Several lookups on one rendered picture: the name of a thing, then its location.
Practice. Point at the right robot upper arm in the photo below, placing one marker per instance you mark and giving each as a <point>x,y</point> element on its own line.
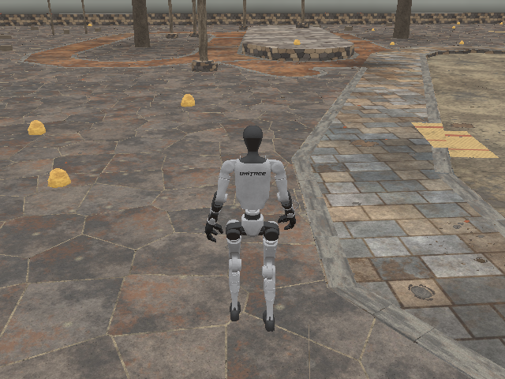
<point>280,178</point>

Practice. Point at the robot foot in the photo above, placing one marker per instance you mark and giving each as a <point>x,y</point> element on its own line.
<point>234,315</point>
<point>269,325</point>

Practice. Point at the left robot hand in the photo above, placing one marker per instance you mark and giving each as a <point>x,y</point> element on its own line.
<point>209,230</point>

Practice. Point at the left robot forearm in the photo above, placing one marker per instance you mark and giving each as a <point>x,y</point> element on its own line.
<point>214,211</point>

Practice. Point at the right robot foot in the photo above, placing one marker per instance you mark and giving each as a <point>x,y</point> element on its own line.
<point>269,325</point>

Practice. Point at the left robot foot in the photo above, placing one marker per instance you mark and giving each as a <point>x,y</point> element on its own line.
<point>234,315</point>

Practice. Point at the right robot forearm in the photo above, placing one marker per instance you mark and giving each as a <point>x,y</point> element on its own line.
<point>288,207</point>

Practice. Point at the right robot hand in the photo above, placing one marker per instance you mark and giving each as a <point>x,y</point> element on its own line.
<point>285,219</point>

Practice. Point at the left robot upper arm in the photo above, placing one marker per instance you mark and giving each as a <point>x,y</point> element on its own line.
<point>224,179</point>

